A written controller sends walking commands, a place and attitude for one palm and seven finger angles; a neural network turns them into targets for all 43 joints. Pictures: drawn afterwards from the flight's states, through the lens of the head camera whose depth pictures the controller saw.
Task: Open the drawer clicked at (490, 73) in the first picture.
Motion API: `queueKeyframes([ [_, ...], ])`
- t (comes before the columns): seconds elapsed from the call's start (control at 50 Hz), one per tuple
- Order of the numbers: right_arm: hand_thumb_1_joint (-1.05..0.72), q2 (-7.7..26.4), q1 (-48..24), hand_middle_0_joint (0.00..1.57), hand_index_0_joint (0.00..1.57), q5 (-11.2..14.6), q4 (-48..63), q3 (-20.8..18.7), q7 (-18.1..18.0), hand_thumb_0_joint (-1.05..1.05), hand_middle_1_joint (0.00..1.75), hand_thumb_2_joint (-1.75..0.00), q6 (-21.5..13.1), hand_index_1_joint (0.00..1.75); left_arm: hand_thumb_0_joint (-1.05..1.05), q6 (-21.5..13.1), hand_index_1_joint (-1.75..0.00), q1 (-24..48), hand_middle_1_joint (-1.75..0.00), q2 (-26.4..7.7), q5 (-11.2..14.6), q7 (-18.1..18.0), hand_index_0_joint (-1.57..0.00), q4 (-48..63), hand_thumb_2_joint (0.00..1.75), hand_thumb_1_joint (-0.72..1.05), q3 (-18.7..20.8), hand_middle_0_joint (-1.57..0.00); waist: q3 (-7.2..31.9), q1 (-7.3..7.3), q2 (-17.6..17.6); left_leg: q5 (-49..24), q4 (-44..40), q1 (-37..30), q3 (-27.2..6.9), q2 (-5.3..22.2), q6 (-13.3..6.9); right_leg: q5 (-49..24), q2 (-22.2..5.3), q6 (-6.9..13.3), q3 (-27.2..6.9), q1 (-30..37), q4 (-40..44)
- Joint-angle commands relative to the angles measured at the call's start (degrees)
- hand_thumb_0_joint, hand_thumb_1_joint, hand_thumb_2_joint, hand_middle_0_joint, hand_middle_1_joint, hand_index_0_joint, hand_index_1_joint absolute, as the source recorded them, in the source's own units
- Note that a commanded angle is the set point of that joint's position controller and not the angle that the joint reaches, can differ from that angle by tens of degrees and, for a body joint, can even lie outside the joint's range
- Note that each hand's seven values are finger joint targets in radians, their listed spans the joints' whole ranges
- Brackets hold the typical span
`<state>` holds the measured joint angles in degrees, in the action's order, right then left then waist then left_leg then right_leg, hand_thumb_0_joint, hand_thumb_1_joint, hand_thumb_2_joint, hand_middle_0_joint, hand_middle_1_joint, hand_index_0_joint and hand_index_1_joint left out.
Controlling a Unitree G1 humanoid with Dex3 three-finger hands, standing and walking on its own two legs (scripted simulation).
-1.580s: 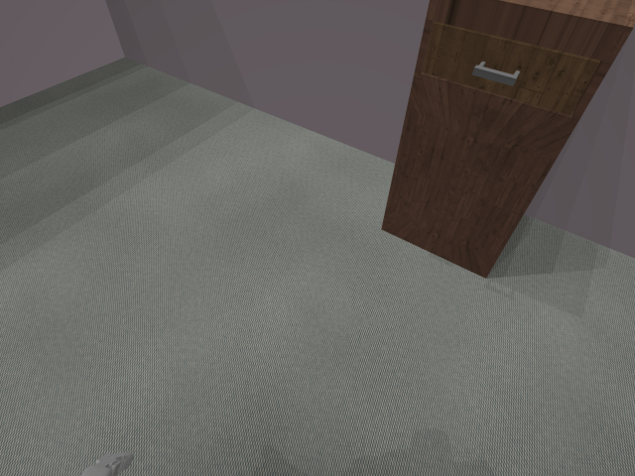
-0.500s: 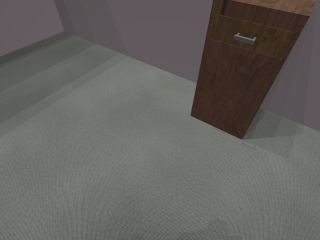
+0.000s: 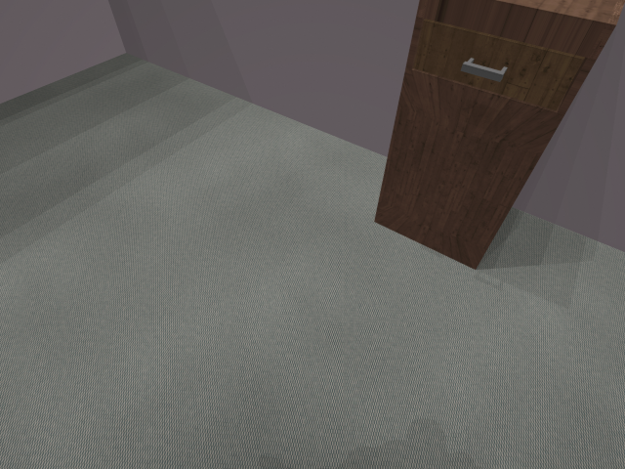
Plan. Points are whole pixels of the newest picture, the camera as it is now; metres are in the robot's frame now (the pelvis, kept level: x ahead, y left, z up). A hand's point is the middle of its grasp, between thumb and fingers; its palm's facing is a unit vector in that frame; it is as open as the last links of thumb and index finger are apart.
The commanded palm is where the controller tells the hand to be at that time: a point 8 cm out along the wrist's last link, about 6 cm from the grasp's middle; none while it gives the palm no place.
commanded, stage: walk to a spot facing it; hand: left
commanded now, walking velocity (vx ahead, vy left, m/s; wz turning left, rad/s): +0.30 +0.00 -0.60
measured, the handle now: (484, 68) +1.11 -0.41 +0.01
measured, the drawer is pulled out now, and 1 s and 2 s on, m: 0.00 0.00 0.00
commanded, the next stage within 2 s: take the last steps up to it in 1.02 s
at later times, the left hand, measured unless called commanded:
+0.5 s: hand out of the picture +0.13 +0.13 -0.17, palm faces -0.16 -0.96 -0.21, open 7.4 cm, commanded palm none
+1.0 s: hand (264, 302) +0.45 +0.13 -0.19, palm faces -0.40 -0.89 -0.20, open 7.4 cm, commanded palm none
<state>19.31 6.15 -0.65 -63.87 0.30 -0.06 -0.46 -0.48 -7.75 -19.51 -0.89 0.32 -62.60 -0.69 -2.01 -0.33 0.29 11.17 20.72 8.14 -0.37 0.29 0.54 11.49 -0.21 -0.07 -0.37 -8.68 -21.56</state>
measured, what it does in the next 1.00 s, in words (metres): walks ahead, turning right: left foot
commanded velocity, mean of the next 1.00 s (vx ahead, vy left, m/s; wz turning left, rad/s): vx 0.23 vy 0.00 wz -0.53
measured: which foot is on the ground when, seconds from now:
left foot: down 0.00-0.34, up 0.36-0.78, down 0.80-1.00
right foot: down 0.00-0.82, up 0.84-1.00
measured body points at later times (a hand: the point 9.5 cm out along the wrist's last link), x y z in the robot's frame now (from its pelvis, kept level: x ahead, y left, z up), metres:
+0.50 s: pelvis +0.11 -0.06 -0.01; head +0.13 -0.07 +0.44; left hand +0.14 +0.18 -0.16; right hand +0.09 -0.31 -0.17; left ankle +0.11 +0.09 -0.66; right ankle +0.06 -0.12 -0.75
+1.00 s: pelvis +0.31 -0.04 -0.01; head +0.35 -0.02 +0.44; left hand +0.47 +0.17 -0.17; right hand +0.28 -0.28 -0.14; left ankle +0.39 +0.03 -0.75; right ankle +0.24 -0.13 -0.64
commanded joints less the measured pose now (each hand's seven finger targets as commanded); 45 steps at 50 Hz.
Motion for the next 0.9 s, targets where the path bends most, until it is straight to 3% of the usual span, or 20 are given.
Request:
queueKeyframes([
  [0.0,-0.9,5.0,2.6,0.2,0.2,-0.4,2.2,-1.0,-0.4,0.0,0.3,-0.9,-0.3,0.3,0.0,0.6,-0.3,-2.5,-0.3,-5.2,0.1,-0.9,-0.2,2.3,0.9,0.9,1.5,-0.2,4.4,0.34,0.3,3.8,-0.3,-1.7,-2.4,6.3,-0.7,5.1,-5.6,1.4,-7.0,-2.0,2.7],
  [0.12,-0.9,8.6,6.5,0.2,0.2,-0.6,5.0,-3.7,-0.6,0.0,0.3,-0.9,-0.2,0.3,0.0,1.2,-0.3,-4.3,-0.3,-4.5,-0.5,1.0,-0.2,6.7,0.9,0.9,3.3,-0.2,-5.2,1.21,-4.7,26.5,-4.6,0.6,-8.4,12.4,-4.9,18.6,0.6,2.3,-5.6,-17.1,-8.4],
  [0.18,-0.9,9.4,9.7,0.2,0.2,-0.5,5.6,-5.0,-0.9,0.0,0.3,-0.9,-1.6,0.3,0.0,0.5,-0.3,-1.2,-0.3,-1.4,-0.4,1.7,-0.2,10.0,0.9,0.9,3.8,-0.2,-5.3,2.87,-10.4,15.4,-8.8,-5.7,-13.3,21.7,-10.9,17.5,-0.7,0.6,0.7,-25.2,-24.7],
  [0.24,-0.9,7.2,9.0,0.2,0.2,-0.9,6.0,-4.9,-1.0,0.0,0.3,-0.9,-2.1,0.3,0.0,-0.3,-0.3,-2.6,-0.3,0.7,-0.3,2.2,-0.2,10.7,0.9,0.9,4.3,-0.2,-3.9,1.26,-9.0,0.1,-2.9,-4.6,-4.7,21.0,-9.1,17.1,-3.4,0.6,2.4,-20.2,-21.0],
  [0.28,-0.9,6.2,5.7,0.2,0.2,-0.9,6.8,-4.7,-1.0,0.0,0.3,-0.9,-2.1,0.3,0.0,-0.7,-0.3,-13.3,-0.3,1.3,-0.4,2.3,-0.2,7.3,0.9,0.9,4.9,-0.2,0.2,-4.12,-4.8,-0.2,11.4,4.5,4.5,15.5,-4.6,7.0,-0.4,1.3,6.1,-1.8,-9.6],
  [0.3,-0.9,3.3,4.3,0.2,0.2,-0.2,8.3,-4.1,-0.5,0.0,0.3,-0.9,-2.0,0.3,0.0,-1.4,-0.3,-22.3,-0.3,-3.7,-0.8,1.6,-0.2,4.6,0.9,0.9,5.9,-0.2,3.4,-8.01,10.0,5.2,28.9,16.7,10.3,9.7,-1.2,8.7,-6.0,3.9,-5.4,10.8,-0.6],
  [0.32,-0.9,-0.8,0.7,0.2,0.2,0.0,12.3,-2.9,0.1,0.0,0.3,-0.9,-2.5,0.3,0.0,-2.1,-0.3,-28.3,-0.3,-9.3,-0.6,0.4,-0.2,3.2,0.9,0.9,7.1,-0.2,2.0,-9.19,24.1,22.6,45.7,33.3,10.5,1.9,1.5,3.7,-20.5,10.1,-33.4,15.3,8.4],
  [0.34,-0.9,0.9,-1.6,0.2,0.2,-0.4,13.2,-3.3,0.0,0.0,0.3,-0.9,-3.0,0.3,0.0,-2.2,-0.3,-29.0,-0.3,-8.6,0.2,-0.6,-0.2,3.1,0.9,0.9,7.0,-0.2,2.9,-8.93,15.7,20.7,49.6,35.7,2.8,3.9,0.5,-1.7,-21.4,13.2,-35.3,17.0,8.2],
  [0.4,-0.9,-0.5,-0.9,0.2,0.2,-0.5,10.9,-3.8,0.3,0.0,0.3,-0.9,-3.1,0.3,0.0,-2.8,-0.3,-19.5,-0.3,-2.8,-0.1,-0.8,-0.2,5.5,0.9,0.9,5.6,-0.2,-2.1,-3.88,1.5,9.9,49.4,33.3,0.8,8.0,0.9,-2.2,-17.8,13.7,-25.7,6.6,7.3],
  [0.42,-0.9,-1.6,0.1,0.2,0.2,-0.8,10.3,-3.8,0.4,0.0,0.3,-0.9,-2.7,0.3,0.0,-3.2,-0.3,-18.7,-0.3,-1.5,-0.2,-0.8,-0.2,5.7,0.9,0.9,5.2,-0.2,-2.4,-2.78,0.8,7.5,48.0,32.0,1.4,8.1,1.5,-6.9,-16.2,12.5,-21.8,4.7,7.5],
  [0.5,-0.9,-3.5,2.4,0.2,0.2,-0.6,10.2,-4.1,0.9,0.0,0.3,-0.9,-1.5,0.3,0.0,-4.2,-0.3,-18.4,-0.3,-0.2,-0.5,-1.1,-0.2,4.8,0.9,0.9,5.0,-0.2,-1.7,-0.22,2.9,2.2,43.3,31.6,2.7,7.6,3.0,-13.2,-12.7,11.4,-14.6,3.5,8.1],
  [0.6,-0.9,-4.8,-3.4,0.2,0.2,-0.4,13.4,-3.9,1.5,0.0,0.3,-0.9,-2.0,0.3,0.0,-4.4,-0.3,-20.5,-0.3,0.7,-0.6,-1.5,-0.2,3.4,0.9,0.9,4.9,-0.2,-2.7,-1.69,5.4,-1.8,33.5,33.4,4.4,6.8,3.0,-20.6,-10.7,10.4,-11.9,7.1,7.1],
  [0.68,-0.9,-5.5,-6.5,0.2,0.2,-0.1,15.0,-3.4,1.5,0.0,0.3,-0.9,-2.8,0.3,0.0,-3.7,-0.3,-19.8,-0.3,0.5,-0.7,-1.8,-0.2,3.6,0.9,0.9,5.1,-0.2,-3.5,-2.7,7.6,-1.3,20.5,23.5,6.5,4.1,1.6,-28.2,-9.8,8.7,-11.6,4.9,4.4],
  [0.72,-0.9,-4.2,-0.9,0.2,0.2,0.0,13.7,-3.9,0.7,0.0,0.3,-0.9,-3.4,0.3,0.0,-3.6,-0.3,-17.9,-0.3,-0.9,-0.7,-1.9,-0.2,4.2,0.9,0.9,5.7,-0.2,-0.3,0.01,7.9,-0.5,14.5,13.3,7.0,2.0,0.6,-36.1,-9.6,8.1,-11.6,4.3,-2.3],
  [0.74,-0.9,-2.7,6.5,0.2,0.2,-0.3,11.5,-4.3,0.0,0.0,0.3,-0.9,-3.6,0.3,0.0,-3.5,-0.3,-16.6,-0.3,-1.2,-0.4,-1.9,-0.2,4.8,0.9,0.9,6.0,-0.2,3.3,3.33,6.8,-3.8,9.3,3.7,7.2,0.9,0.0,-37.7,-7.4,6.6,-10.3,2.1,-9.5],
  [0.76,-0.9,0.7,14.7,0.2,0.2,-0.7,9.1,-5.1,-0.9,0.0,0.3,-0.9,-3.8,0.3,0.0,-3.5,-0.3,-16.9,-0.3,0.0,0.1,-1.7,-0.2,5.1,0.9,0.9,6.1,-0.2,8.9,6.28,3.5,-8.8,8.0,-11.5,4.5,5.1,-1.0,-30.1,-4.8,4.9,-8.9,-5.2,-20.4],
  [0.78,-0.9,7.8,21.3,0.2,0.2,-1.4,8.0,-6.7,-1.4,0.0,0.3,-0.9,-4.0,0.3,0.0,-3.2,-0.3,-19.7,-0.3,3.3,1.2,-0.9,-0.2,5.8,0.9,0.9,6.0,-0.2,17.1,7.53,-12.5,-20.9,8.8,-25.7,-15.7,23.3,-7.4,1.9,3.6,1.6,-1.5,-18.7,-40.2],
  [0.8,-0.9,9.6,23.4,0.2,0.2,-0.6,7.6,-6.3,-1.4,0.0,0.3,-0.9,-3.3,0.3,0.0,-3.3,-0.3,-18.6,-0.3,4.4,1.1,-0.7,-0.2,7.3,0.9,0.9,5.2,-0.2,18.5,6.76,-16.5,-27.4,3.0,-23.5,-25.3,32.0,-12.6,24.4,3.9,1.3,-2.5,-23.5,-54.8],
  [0.82,-0.9,6.3,19.2,0.2,0.2,-0.3,8.7,-5.7,-1.2,0.0,0.3,-0.9,-2.9,0.3,0.0,-2.7,-0.3,-15.4,-0.3,3.4,0.7,-0.9,-0.2,8.1,0.9,0.9,5.7,-0.2,11.2,5.29,-9.8,-22.3,0.3,-14.9,-22.0,31.9,-14.3,22.4,0.2,1.3,-2.9,-25.1,-58.8],
  [0.88,-0.9,-2.2,9.0,0.2,0.2,-0.5,10.5,-3.2,-1.5,0.0,0.3,-0.9,-3.8,0.3,0.0,-0.7,-0.3,-11.8,-0.3,4.6,-0.6,0.7,-0.2,8.5,0.9,0.9,6.2,-0.2,0.2,0.35,-9.6,-15.9,-3.8,4.5,-5.8,23.2,-7.8,12.0,-4.2,-0.6,-0.9,-23.0,-56.7],
])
